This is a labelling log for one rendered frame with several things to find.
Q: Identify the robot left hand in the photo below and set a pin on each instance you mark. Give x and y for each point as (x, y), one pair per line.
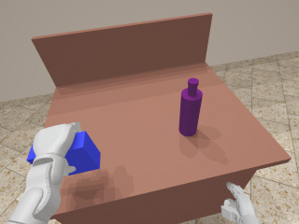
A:
(57, 140)

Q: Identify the robot right forearm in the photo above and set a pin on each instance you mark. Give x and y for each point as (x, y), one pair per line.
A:
(249, 219)

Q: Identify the robot left forearm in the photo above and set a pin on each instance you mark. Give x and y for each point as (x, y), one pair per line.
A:
(41, 198)

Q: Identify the table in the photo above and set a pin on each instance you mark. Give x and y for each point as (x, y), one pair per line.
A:
(123, 83)

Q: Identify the sponge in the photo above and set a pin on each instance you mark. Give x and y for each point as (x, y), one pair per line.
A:
(83, 154)

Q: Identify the robot right hand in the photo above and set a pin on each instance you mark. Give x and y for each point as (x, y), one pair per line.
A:
(242, 205)

